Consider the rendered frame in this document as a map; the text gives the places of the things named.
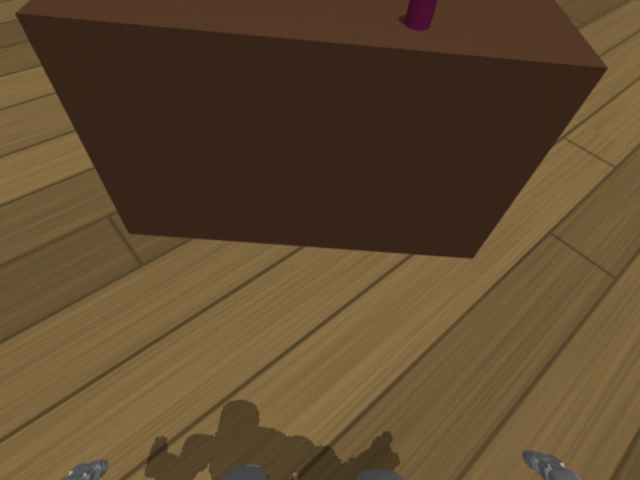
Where can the right robot hand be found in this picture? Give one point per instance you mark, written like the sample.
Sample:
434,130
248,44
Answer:
549,467

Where can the left robot hand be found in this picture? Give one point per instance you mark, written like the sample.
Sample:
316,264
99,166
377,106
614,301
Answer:
91,471

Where can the can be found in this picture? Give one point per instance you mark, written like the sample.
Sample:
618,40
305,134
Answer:
419,14

